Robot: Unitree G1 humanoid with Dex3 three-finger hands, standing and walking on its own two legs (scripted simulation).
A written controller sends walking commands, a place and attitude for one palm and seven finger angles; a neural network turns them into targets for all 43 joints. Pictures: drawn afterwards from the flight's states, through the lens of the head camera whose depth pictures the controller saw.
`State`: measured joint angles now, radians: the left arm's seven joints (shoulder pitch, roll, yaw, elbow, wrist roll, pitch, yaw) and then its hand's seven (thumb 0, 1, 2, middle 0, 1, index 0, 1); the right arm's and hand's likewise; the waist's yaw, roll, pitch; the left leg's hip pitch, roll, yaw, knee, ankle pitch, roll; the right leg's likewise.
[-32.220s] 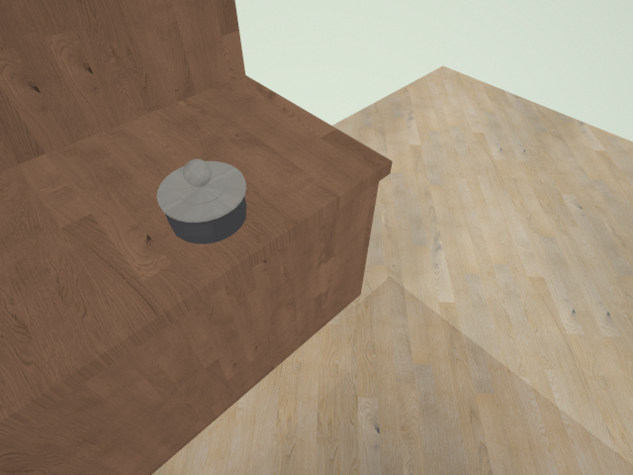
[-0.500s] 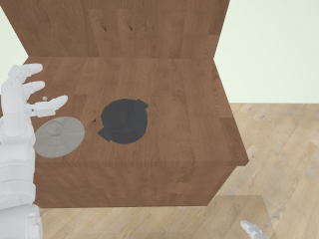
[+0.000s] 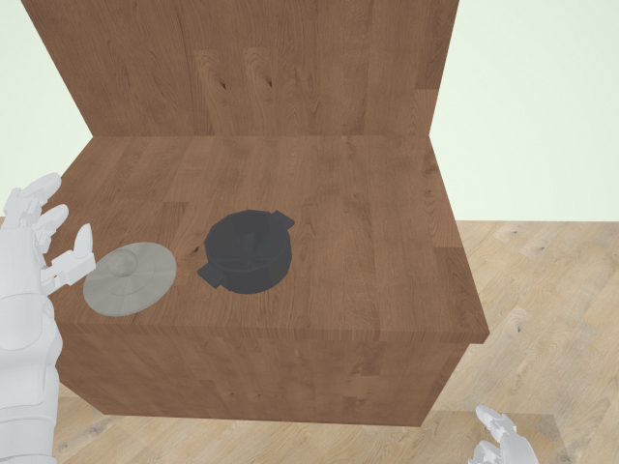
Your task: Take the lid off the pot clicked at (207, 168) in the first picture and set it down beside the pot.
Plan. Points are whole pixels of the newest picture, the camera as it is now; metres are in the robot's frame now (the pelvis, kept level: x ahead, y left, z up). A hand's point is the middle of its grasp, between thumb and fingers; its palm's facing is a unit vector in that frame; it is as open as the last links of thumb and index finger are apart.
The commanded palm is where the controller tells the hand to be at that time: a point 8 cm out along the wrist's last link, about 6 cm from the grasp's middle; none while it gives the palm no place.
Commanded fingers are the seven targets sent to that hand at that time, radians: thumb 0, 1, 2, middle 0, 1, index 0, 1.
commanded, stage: draw the hand back to the body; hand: left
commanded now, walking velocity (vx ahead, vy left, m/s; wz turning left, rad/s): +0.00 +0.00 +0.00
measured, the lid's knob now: (122, 263) +0.47 +0.40 -0.07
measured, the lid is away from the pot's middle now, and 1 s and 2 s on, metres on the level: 0.24 0.24 0.24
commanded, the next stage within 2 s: step back with the hand held close in 0.94 s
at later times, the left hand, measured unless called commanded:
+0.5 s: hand (58, 315) +0.22 +0.27 +0.15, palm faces +0.42 -0.85 -0.31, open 7.4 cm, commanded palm +0.16 +0.30 +0.17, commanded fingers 0.00 0.90 0.90 -0.20 -0.30 -0.20 -0.30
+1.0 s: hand (25, 385) +0.16 +0.26 +0.15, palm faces +0.39 -0.85 -0.36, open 7.4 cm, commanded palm +0.11 +0.30 +0.17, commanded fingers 0.00 0.90 0.90 -0.20 -0.30 -0.20 -0.30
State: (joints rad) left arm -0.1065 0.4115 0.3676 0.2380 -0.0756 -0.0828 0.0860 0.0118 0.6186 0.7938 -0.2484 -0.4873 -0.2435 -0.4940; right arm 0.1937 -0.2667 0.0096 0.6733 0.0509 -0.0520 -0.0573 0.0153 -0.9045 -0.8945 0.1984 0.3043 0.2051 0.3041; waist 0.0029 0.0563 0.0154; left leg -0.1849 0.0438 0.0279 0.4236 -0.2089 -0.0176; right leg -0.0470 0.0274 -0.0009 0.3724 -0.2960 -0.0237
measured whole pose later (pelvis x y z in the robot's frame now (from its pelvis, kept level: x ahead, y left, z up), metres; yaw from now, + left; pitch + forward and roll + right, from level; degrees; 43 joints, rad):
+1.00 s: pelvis -0.02 +0.02 +0.00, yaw +1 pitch -6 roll -1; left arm 0.52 0.32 0.28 -0.44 -0.09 -0.10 0.08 0.02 0.89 0.89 -0.21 -0.30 -0.21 -0.30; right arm 0.17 -0.22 0.03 0.64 0.01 -0.12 -0.07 0.02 -0.90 -0.89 0.20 0.30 0.21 0.30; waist 0.06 0.07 0.03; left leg -0.13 0.02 0.02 0.40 -0.18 0.01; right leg 0.02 0.01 -0.01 0.32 -0.25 0.00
